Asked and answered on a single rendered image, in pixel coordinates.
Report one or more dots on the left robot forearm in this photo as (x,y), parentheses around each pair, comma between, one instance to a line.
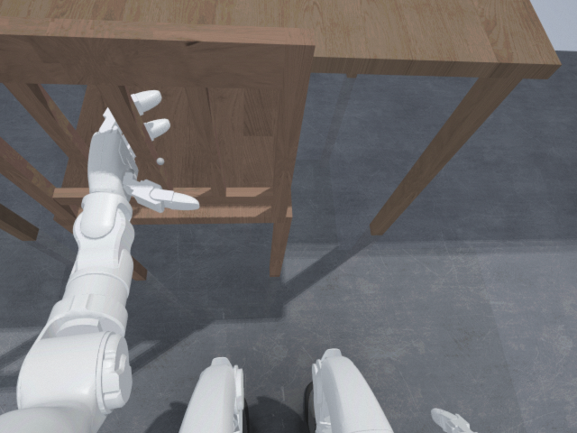
(100,281)

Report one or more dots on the right robot thigh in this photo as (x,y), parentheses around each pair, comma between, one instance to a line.
(353,408)

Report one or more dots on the left robot hand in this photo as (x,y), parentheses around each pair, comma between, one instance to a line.
(110,156)

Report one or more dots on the robot thigh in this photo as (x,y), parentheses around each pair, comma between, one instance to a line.
(217,396)
(353,408)

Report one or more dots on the right robot hand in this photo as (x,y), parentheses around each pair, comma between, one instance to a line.
(449,422)

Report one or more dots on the table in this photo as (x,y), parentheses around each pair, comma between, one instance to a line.
(500,42)

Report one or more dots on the chair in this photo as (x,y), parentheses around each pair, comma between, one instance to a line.
(234,96)

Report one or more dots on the robot left upper arm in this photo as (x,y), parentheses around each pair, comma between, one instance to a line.
(71,383)

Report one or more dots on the left robot thigh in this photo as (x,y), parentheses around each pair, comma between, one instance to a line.
(217,396)

